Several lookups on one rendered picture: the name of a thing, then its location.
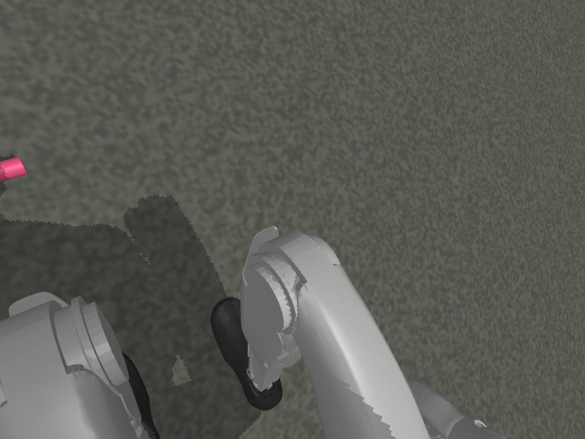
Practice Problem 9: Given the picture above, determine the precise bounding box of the bottle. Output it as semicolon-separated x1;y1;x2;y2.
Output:
0;156;27;182

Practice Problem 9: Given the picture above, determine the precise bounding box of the right robot hand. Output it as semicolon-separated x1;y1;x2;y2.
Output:
407;380;465;439

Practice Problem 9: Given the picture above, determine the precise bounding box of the right robot foot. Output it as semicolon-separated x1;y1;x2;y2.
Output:
211;297;282;411

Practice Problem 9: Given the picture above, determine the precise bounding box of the right robot arm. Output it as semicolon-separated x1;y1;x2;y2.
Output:
448;416;506;439

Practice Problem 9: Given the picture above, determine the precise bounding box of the left robot foot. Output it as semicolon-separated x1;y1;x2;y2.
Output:
122;352;161;439

